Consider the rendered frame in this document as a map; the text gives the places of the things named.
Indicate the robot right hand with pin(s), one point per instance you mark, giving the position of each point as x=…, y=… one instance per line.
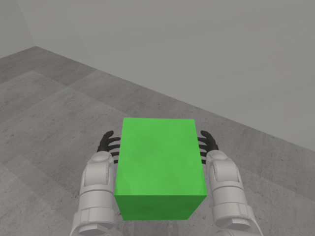
x=210, y=144

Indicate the left robot forearm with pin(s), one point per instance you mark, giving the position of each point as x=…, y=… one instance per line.
x=95, y=214

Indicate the right robot forearm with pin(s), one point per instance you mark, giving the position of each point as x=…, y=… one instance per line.
x=230, y=210

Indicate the robot left hand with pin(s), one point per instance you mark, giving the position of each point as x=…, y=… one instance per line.
x=106, y=141

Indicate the carton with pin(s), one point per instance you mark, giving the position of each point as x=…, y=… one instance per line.
x=159, y=174

